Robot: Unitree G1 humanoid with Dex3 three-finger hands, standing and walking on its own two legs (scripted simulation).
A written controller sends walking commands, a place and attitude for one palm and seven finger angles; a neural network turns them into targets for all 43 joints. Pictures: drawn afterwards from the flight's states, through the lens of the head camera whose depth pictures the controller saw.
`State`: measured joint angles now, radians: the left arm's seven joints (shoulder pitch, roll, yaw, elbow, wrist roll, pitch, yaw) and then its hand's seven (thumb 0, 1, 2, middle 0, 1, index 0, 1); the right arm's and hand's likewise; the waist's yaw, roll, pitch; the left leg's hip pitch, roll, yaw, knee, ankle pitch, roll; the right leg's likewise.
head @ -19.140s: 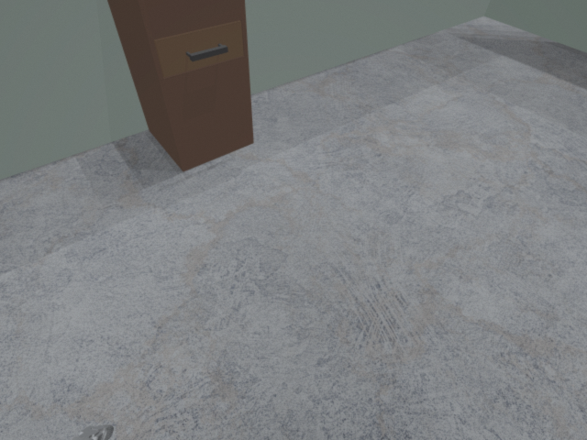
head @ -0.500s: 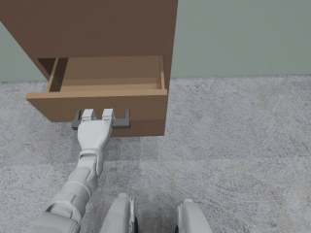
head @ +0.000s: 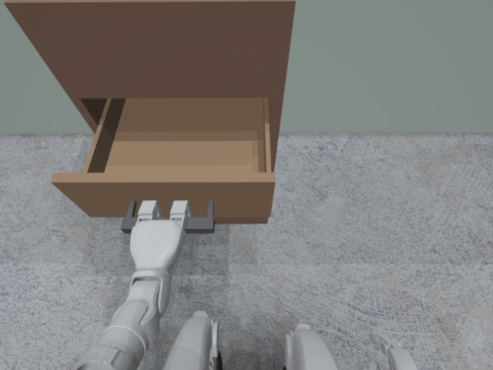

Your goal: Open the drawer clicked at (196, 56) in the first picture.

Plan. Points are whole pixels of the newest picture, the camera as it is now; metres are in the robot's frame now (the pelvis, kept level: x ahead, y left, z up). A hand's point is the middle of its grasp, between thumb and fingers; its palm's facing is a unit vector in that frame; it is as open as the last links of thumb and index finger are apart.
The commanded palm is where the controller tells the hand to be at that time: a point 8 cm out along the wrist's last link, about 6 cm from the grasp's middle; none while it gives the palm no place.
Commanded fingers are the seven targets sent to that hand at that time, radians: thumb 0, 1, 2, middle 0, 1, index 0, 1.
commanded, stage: pull the drawer open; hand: left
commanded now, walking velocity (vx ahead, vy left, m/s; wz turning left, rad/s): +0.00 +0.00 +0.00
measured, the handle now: (170, 215) +0.39 +0.17 -0.06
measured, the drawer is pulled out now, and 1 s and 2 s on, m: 0.20 0.29 0.30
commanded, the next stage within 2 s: open the thumb to release the handle in 1.18 s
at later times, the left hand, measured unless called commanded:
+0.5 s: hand (165, 269) +0.29 +0.17 -0.08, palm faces -0.04 -0.05 -1.00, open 5.9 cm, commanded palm +0.26 +0.15 -0.04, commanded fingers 0.00 0.90 0.90 -0.40 -1.35 -0.40 -1.35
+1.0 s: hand (161, 303) +0.23 +0.16 -0.08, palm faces -0.04 -0.09 -1.00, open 5.9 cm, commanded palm +0.20 +0.15 -0.04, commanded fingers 0.00 0.90 0.90 -0.40 -1.35 -0.40 -1.35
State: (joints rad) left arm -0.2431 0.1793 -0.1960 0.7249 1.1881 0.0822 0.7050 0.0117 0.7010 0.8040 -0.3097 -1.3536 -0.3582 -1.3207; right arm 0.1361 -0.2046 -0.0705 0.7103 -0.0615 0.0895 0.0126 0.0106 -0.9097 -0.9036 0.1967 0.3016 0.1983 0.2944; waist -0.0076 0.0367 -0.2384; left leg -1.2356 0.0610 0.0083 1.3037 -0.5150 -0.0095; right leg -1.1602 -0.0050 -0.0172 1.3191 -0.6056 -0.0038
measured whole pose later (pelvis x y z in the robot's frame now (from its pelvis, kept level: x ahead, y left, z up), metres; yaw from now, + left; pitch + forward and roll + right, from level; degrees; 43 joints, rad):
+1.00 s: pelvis +0.00 -0.01 -0.01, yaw +1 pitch +24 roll +0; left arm 0.19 0.18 -0.25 0.33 1.22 0.06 0.68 0.03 0.70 0.79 -0.28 -1.35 -0.38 -1.30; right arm 0.07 -0.20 -0.03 0.61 -0.08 0.07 0.01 0.01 -0.91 -0.90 0.20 0.30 0.20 0.29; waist 0.04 0.04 -0.25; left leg -1.23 0.06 -0.01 1.36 -0.55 -0.02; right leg -1.15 -0.01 -0.03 1.38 -0.65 -0.02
